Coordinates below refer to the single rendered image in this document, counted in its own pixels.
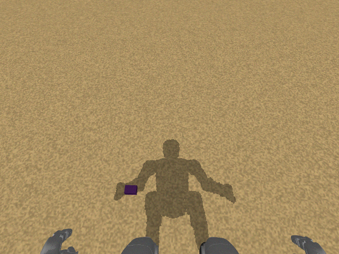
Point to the left robot hand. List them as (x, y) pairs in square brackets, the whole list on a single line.
[(53, 244)]

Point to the small box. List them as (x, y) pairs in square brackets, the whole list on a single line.
[(130, 189)]

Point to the right robot hand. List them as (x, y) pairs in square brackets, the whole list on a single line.
[(307, 245)]

